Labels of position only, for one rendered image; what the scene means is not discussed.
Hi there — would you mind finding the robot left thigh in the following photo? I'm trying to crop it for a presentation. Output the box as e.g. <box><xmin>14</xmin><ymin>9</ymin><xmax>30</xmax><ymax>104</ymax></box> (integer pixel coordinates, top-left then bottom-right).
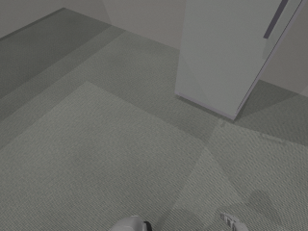
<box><xmin>109</xmin><ymin>217</ymin><xmax>147</xmax><ymax>231</ymax></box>

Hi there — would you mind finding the fridge door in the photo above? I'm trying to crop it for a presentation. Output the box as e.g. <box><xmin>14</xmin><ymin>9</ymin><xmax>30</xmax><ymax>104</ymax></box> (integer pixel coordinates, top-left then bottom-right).
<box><xmin>175</xmin><ymin>0</ymin><xmax>301</xmax><ymax>116</ymax></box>

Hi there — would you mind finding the right robot hand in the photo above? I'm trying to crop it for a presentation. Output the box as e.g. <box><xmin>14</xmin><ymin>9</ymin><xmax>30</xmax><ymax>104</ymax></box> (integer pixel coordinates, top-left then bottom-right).
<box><xmin>219</xmin><ymin>212</ymin><xmax>248</xmax><ymax>231</ymax></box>

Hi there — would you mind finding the handle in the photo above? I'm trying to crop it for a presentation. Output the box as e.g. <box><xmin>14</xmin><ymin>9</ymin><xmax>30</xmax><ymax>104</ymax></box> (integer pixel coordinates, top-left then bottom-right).
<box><xmin>263</xmin><ymin>0</ymin><xmax>289</xmax><ymax>39</ymax></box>

